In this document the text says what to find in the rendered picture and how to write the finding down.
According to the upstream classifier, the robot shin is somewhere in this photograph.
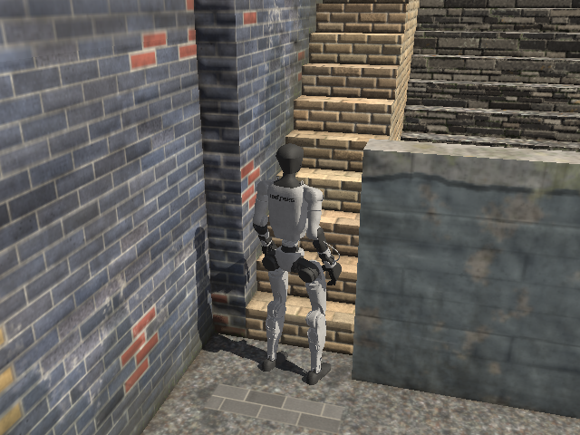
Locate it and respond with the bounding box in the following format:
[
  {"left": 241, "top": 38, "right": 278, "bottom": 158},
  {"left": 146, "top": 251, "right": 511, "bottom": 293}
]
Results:
[
  {"left": 307, "top": 314, "right": 326, "bottom": 373},
  {"left": 266, "top": 301, "right": 285, "bottom": 361}
]

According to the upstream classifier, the robot right forearm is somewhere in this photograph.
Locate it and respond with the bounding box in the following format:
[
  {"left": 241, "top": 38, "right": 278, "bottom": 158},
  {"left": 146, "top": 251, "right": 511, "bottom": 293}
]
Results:
[{"left": 313, "top": 227, "right": 336, "bottom": 268}]

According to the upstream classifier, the robot right hand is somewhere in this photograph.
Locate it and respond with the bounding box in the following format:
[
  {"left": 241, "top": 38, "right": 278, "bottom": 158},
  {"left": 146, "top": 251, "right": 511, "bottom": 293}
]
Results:
[{"left": 322, "top": 262, "right": 342, "bottom": 285}]

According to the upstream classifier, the left robot upper arm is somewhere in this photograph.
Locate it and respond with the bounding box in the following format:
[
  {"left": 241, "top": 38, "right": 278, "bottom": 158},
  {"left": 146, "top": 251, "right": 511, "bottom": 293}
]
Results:
[{"left": 253, "top": 179, "right": 273, "bottom": 227}]

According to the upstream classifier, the robot left forearm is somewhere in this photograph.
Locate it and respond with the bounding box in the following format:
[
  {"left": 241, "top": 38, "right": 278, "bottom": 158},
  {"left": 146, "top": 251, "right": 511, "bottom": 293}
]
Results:
[{"left": 253, "top": 223, "right": 272, "bottom": 247}]

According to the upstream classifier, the robot right shin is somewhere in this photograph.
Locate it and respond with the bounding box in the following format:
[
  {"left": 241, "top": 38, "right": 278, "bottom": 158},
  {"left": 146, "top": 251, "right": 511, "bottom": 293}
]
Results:
[{"left": 307, "top": 314, "right": 326, "bottom": 373}]

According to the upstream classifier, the robot left hand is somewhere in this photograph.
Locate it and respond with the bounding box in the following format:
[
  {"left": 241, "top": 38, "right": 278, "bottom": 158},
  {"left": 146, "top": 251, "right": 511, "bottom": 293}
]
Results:
[{"left": 261, "top": 240, "right": 278, "bottom": 255}]

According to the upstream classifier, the right robot upper arm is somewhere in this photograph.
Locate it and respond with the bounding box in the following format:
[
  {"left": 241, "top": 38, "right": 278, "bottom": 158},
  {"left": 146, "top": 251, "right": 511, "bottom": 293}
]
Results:
[{"left": 304, "top": 186, "right": 324, "bottom": 240}]

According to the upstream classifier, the robot left shin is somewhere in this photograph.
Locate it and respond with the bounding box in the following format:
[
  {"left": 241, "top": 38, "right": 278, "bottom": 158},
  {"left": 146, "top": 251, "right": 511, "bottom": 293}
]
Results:
[{"left": 266, "top": 301, "right": 285, "bottom": 361}]

